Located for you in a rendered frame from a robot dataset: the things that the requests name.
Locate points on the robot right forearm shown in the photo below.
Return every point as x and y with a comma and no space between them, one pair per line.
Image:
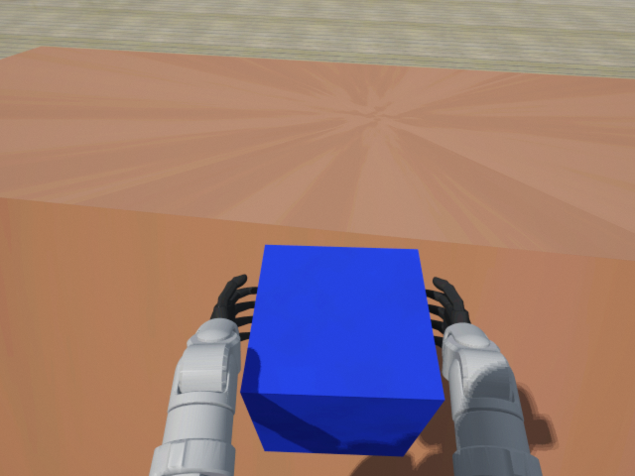
489,426

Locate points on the right robot hand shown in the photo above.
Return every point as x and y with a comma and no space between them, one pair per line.
453,310

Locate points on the left robot hand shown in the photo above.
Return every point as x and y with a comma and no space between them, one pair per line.
227,307

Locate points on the robot left forearm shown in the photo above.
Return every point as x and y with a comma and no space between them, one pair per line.
198,432

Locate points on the carton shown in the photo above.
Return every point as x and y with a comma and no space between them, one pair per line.
341,357

